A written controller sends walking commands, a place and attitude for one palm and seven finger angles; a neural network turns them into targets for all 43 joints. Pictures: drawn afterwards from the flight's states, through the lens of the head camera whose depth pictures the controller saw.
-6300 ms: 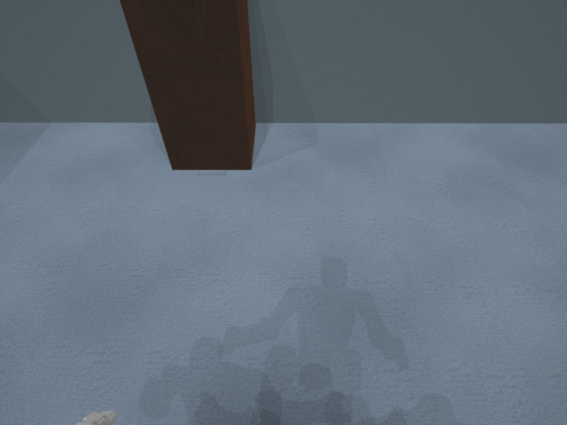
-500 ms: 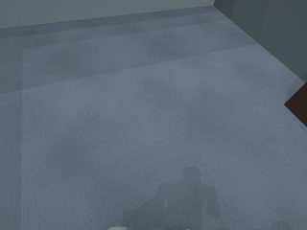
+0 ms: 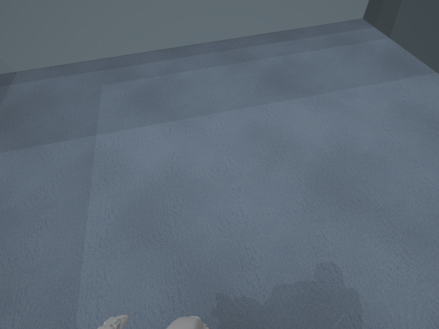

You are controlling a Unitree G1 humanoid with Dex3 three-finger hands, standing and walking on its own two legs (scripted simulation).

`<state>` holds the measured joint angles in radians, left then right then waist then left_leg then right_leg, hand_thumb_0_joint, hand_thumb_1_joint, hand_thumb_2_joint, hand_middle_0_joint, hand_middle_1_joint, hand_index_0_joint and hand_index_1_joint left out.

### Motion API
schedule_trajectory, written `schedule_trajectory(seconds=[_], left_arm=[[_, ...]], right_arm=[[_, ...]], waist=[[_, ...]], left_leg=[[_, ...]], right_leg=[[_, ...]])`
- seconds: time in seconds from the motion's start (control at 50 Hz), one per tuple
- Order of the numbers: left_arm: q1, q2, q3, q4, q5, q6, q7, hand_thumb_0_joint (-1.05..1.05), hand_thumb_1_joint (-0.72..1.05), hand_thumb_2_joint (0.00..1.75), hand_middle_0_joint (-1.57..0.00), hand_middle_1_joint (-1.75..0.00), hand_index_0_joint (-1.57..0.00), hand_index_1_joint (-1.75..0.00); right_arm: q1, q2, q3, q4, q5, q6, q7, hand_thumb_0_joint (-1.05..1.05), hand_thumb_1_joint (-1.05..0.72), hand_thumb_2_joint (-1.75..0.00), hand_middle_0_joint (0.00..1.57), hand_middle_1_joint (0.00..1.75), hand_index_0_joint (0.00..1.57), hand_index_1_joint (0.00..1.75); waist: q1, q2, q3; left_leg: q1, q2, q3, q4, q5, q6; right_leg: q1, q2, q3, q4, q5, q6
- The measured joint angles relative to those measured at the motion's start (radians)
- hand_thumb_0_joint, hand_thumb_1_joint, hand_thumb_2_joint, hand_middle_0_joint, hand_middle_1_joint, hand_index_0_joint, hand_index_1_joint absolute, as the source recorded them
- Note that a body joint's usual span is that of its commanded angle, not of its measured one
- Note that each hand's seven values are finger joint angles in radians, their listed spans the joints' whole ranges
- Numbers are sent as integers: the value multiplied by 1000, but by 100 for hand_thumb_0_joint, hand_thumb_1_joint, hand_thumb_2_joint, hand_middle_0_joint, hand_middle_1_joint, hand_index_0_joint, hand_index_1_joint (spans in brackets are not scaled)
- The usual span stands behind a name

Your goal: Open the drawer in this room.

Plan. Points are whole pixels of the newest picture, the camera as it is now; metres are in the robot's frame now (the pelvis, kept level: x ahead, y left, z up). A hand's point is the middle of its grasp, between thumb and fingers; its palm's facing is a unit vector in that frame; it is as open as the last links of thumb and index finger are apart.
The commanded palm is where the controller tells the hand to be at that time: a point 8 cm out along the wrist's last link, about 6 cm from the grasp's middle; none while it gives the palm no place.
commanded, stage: turn or walk to find it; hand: left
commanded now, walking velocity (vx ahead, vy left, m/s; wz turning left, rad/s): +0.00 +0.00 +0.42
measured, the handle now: out of the picture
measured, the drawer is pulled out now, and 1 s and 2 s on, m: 0.00 0.00 0.00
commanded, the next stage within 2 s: none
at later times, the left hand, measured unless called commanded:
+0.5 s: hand out of the picture -0.02 +0.27 -0.17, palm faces +0.25 -0.94 -0.24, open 7.4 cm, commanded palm none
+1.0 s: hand out of the picture -0.02 +0.20 -0.14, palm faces +0.42 -0.87 -0.26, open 7.4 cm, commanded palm none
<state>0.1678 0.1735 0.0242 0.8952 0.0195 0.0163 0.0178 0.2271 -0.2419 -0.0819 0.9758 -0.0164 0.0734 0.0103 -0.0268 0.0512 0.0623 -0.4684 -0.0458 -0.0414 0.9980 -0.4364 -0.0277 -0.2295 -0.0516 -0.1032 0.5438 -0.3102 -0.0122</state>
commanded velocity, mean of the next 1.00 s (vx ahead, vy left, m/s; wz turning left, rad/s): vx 0.00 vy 0.00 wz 0.42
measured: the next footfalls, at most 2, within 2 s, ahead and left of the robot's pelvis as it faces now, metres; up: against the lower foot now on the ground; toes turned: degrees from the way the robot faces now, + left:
left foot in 0.30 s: +0.01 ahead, +0.14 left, +0.00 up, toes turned +14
right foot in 0.80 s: +0.05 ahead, -0.08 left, +0.00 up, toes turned +16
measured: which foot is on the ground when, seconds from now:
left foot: up 0.00-0.28, down 0.30-0.80, up 0.82-1.00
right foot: down 0.00-0.30, up 0.32-0.78, down 0.80-1.00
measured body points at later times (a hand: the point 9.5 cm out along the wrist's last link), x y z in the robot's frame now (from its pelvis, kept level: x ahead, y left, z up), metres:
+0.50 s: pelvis -0.01 +0.05 +0.01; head +0.02 +0.08 +0.45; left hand -0.03 +0.32 -0.15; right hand +0.14 -0.17 -0.12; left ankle -0.03 +0.13 -0.73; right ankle -0.01 -0.11 -0.66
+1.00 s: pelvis -0.02 -0.01 +0.00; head +0.02 -0.02 +0.45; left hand -0.04 +0.25 -0.12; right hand +0.11 -0.23 -0.16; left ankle -0.10 +0.12 -0.64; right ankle +0.01 -0.09 -0.73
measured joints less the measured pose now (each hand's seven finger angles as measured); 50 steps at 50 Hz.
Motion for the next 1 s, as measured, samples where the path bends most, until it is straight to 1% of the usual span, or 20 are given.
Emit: schedule_trajectory(seconds=[0.04,0.1,0.22,0.26,0.28,0.3,0.32,0.36,0.4,0.44,0.56,0.66,0.74,0.78,0.8,0.84,0.86,0.92,0.96,1.0], left_arm=[[11,-7,-3,8,1,1,1,1,90,90,-20,-30,-20,-30],[25,-9,-4,19,5,1,2,1,90,90,-20,-30,-20,-30],[54,12,2,39,12,0,-4,1,90,90,-21,-30,-20,-30],[64,29,9,50,12,4,-5,1,90,90,-21,-30,-20,-30],[71,38,13,55,9,7,-5,1,90,90,-21,-30,-20,-30],[78,49,19,58,4,13,-6,1,90,90,-21,-30,-20,-30],[78,64,25,65,1,23,-6,1,90,90,-21,-30,-20,-30],[76,83,33,80,0,47,0,1,90,90,-20,-30,-20,-30],[68,93,39,95,-1,59,0,1,91,90,-20,-30,-20,-30],[59,98,42,97,-1,58,-6,1,91,90,-20,-30,-20,-30],[31,92,41,68,-2,48,-10,1,91,90,-20,-30,-19,-30],[-4,71,34,43,-4,46,-7,1,91,90,-20,-30,-19,-30],[-29,45,24,20,-9,35,-6,1,91,90,-20,-30,-20,-30],[-29,36,17,5,-11,21,-6,1,91,90,-20,-30,-20,-30],[-27,28,15,1,-8,11,-4,1,91,90,-20,-30,-20,-30],[-23,10,6,-2,-2,1,-2,1,91,90,-20,-30,-20,-30],[-16,4,3,-4,-2,0,-1,1,91,90,-20,-30,-20,-30],[5,-9,-2,1,-2,2,0,1,90,90,-20,-30,-20,-30],[15,-14,-3,9,-2,1,0,1,90,90,-20,-30,-20,-30],[26,-16,-4,16,-1,-1,1,1,90,90,-20,-30,-20,-30]], right_arm=[[0,-7,-3,4,0,2,4,1,-91,-90,20,30,20,30],[-2,-9,-2,9,1,5,6,1,-91,-90,20,29,20,30],[-42,-1,13,13,8,5,6,1,-91,-90,19,29,20,30],[-59,3,19,5,10,-4,6,1,-91,-90,19,29,20,30],[-65,4,23,-2,10,-11,6,1,-91,-90,19,29,20,30],[-70,6,24,-9,8,-21,7,1,-91,-90,19,29,20,30],[-80,14,26,-15,6,-29,7,1,-91,-90,19,29,20,30],[-94,25,32,-28,4,-44,2,1,-91,-90,19,29,20,30],[-98,33,37,-38,3,-51,-8,1,-91,-90,20,29,20,30],[-99,37,43,-41,3,-53,-13,1,-91,-90,20,30,20,30],[-79,46,49,-37,4,-54,-13,1,-91,-90,20,30,20,30],[-51,48,43,-30,-1,-46,-10,1,-91,-90,20,30,20,30],[-25,38,33,-20,-5,-34,-8,1,-90,-90,20,30,20,30],[-8,32,27,-16,-1,-28,-7,1,-90,-90,20,30,20,30],[-1,26,23,-14,3,-26,-5,1,-90,-90,20,30,20,30],[5,14,12,-8,4,-15,-5,1,-91,-90,20,30,20,30],[9,10,7,-4,3,-7,-4,1,-91,-90,20,30,20,30],[13,-2,-3,8,-1,4,3,1,-91,-90,20,30,20,30],[16,-7,-5,13,-2,5,6,1,-91,-90,20,30,20,30],[17,-8,-4,19,-2,7,6,1,-91,-90,20,29,20,30]], waist=[[-3,-2,5],[-1,-17,12],[29,-55,32],[37,-69,35],[39,-74,34],[41,-83,30],[48,-103,35],[57,-115,39],[55,-108,36],[55,-102,32],[47,-79,13],[23,-58,5],[4,-34,3],[1,-29,-5],[3,-19,-7],[-3,4,-2],[-3,3,-3],[-5,5,0],[-8,3,3],[-6,-5,6]], left_leg=[[-27,24,20,102,29,-16],[-16,57,42,104,33,-35],[93,84,82,-145,-15,-37],[142,82,102,-260,19,-31],[174,81,113,-339,72,-25],[193,76,121,-393,113,7],[187,63,127,-384,114,36],[183,56,129,-373,105,65],[196,54,118,-405,120,73],[215,47,107,-454,151,75],[241,23,69,-546,213,84],[230,8,31,-548,227,77],[201,-3,-3,-519,226,59],[175,-13,-18,-485,216,45],[156,-13,-27,-452,202,36],[98,-13,-33,-294,53,19],[64,-16,-25,-189,7,13],[-11,7,1,67,28,-7],[-28,32,11,141,62,-23],[-24,54,17,154,69,-37]], right_leg=[[18,-10,-21,-18,7,0],[33,-29,-50,-29,8,4],[27,-70,-97,-1,-8,25],[17,-85,-113,28,-22,39],[8,-93,-122,52,-35,48],[-10,-104,-127,90,-52,58],[-38,-113,-103,155,-111,67],[-106,-90,-33,325,-212,76],[-162,-66,8,460,-199,80],[-197,-55,30,526,-150,85],[-210,-41,65,483,-94,99],[-169,-20,75,362,-119,96],[-103,7,70,204,-100,82],[-41,15,61,53,-16,75],[-23,19,52,7,14,54],[-21,21,23,23,5,7],[-15,14,12,22,0,-7],[14,0,-19,-14,10,-18],[28,-7,-41,-32,18,-18],[36,-17,-61,-41,21,-17]])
